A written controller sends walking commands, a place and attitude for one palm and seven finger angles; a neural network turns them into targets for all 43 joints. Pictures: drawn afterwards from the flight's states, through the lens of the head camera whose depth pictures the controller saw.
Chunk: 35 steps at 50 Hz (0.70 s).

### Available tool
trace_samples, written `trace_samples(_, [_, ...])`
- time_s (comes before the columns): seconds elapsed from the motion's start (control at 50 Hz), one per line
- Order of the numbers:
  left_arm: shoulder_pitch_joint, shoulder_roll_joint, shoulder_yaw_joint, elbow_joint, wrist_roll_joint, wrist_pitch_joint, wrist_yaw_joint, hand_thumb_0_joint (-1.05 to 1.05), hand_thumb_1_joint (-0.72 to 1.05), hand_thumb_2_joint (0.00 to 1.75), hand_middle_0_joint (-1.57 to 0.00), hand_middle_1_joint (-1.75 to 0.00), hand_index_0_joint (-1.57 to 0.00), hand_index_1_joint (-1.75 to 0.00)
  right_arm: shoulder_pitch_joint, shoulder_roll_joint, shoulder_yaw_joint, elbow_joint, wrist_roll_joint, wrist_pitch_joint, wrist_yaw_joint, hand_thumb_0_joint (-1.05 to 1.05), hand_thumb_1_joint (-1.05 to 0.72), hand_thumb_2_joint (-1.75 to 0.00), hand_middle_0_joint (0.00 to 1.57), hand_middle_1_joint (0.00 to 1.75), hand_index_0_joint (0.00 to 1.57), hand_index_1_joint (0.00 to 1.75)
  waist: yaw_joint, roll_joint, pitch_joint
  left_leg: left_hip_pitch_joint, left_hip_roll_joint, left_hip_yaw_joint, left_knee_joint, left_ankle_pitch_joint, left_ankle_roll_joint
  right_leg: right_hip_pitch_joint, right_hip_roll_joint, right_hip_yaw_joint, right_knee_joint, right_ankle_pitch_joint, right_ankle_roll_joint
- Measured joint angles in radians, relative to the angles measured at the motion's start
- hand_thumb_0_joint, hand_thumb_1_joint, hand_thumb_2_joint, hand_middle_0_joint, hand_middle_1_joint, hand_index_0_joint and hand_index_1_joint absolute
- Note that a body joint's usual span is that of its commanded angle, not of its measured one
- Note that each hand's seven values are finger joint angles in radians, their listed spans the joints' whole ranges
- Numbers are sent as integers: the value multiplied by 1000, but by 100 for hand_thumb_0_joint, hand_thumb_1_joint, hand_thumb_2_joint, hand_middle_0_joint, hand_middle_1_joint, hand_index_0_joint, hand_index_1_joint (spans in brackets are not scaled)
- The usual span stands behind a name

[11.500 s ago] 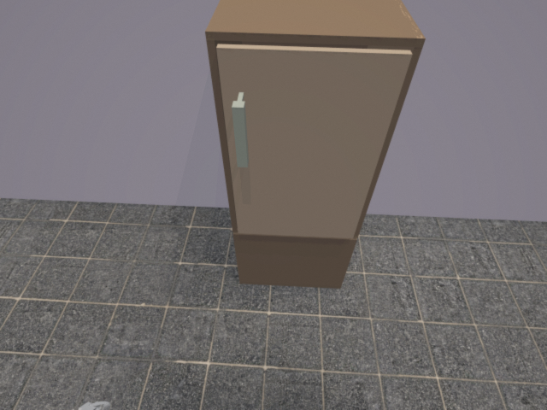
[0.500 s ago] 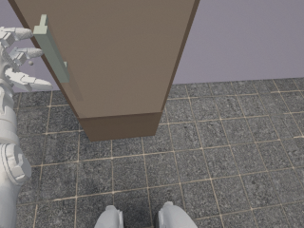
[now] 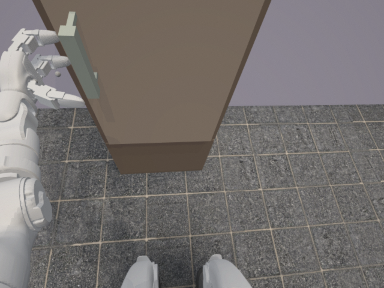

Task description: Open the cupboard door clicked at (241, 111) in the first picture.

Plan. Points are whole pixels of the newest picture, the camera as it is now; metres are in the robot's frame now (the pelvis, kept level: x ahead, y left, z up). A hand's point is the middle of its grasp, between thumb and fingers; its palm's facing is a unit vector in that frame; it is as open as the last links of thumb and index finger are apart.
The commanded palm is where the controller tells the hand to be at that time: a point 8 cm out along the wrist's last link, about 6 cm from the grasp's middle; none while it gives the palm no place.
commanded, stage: slide the fingers in behind the handle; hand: left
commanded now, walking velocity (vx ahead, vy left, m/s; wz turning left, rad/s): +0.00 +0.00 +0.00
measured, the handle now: (84, 59) +0.54 +0.19 +0.09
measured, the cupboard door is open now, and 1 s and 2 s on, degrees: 0 0 0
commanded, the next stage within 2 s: move the hooked fingers beside the handle in 0.92 s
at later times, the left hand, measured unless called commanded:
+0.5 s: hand (64, 78) +0.50 +0.22 +0.09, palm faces +0.11 -0.99 -0.01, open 14.8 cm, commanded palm +0.48 +0.20 +0.09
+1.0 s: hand (68, 81) +0.49 +0.21 +0.09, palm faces +0.13 -0.99 -0.02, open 15.3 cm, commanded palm +0.48 +0.20 +0.09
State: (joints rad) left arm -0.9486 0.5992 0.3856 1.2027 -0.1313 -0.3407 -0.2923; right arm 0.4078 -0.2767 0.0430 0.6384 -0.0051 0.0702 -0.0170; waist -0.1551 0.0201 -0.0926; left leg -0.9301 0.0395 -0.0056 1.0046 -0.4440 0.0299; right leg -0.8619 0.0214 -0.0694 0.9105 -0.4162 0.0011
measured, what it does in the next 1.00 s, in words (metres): stands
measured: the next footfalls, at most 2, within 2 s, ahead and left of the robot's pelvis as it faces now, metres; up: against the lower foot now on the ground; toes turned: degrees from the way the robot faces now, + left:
none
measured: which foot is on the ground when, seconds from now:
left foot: down 0.00-1.00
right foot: down 0.00-1.00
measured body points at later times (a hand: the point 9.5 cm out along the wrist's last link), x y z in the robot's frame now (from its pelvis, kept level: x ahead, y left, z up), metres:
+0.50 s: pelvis +0.01 +0.00 +0.00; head +0.12 +0.03 +0.44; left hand +0.49 +0.27 +0.09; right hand +0.03 -0.26 -0.11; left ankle +0.01 +0.09 -0.68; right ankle +0.00 -0.13 -0.68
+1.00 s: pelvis +0.01 +0.00 +0.00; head +0.12 +0.02 +0.44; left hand +0.48 +0.26 +0.09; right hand +0.04 -0.27 -0.12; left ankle +0.01 +0.09 -0.68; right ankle +0.00 -0.13 -0.68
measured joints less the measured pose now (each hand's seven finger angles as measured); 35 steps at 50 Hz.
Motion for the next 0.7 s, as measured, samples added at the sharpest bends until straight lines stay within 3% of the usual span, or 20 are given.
trace_samples(0.7, [52,-160,-161,-52,-50,-38,169,-1,-50,30,-8,-114,-6,-111,-32,18,-28,60,-11,-35,43,0,-91,-90,20,30,20,30,55,14,-9,58,-27,-34,-21,-1,-5,74,-21,-32,-18,-19,-3])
